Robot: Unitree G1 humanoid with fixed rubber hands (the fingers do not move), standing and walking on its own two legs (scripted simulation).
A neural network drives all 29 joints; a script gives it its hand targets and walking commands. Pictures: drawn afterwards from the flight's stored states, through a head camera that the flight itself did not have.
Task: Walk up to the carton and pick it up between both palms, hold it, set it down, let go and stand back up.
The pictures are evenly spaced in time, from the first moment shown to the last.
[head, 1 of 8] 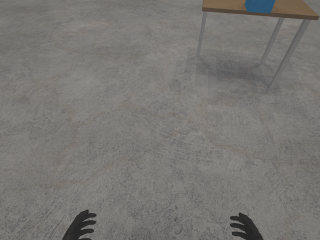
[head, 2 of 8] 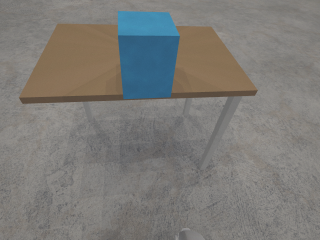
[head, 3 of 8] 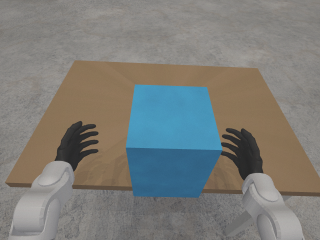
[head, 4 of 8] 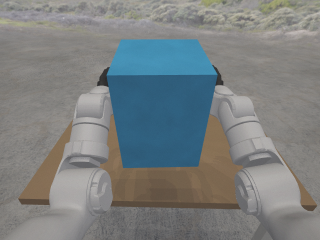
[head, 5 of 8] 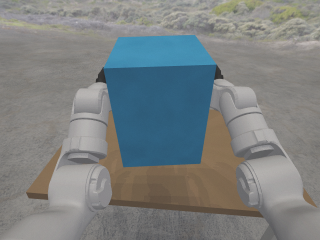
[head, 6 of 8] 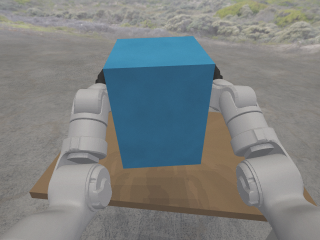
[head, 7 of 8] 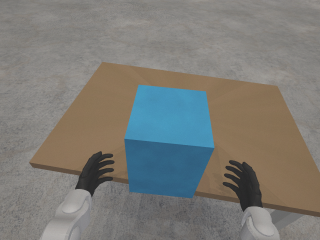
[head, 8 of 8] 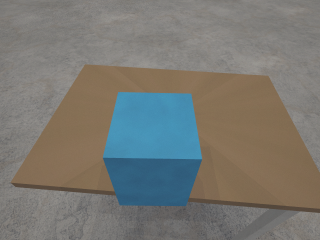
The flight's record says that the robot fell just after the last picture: no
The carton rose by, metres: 0.22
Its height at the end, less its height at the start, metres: +0.00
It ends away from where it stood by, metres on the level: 0.04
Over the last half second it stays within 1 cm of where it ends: yes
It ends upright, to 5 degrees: yes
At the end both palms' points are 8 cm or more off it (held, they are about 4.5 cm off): yes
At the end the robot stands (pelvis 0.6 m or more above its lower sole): yes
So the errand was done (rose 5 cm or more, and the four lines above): yes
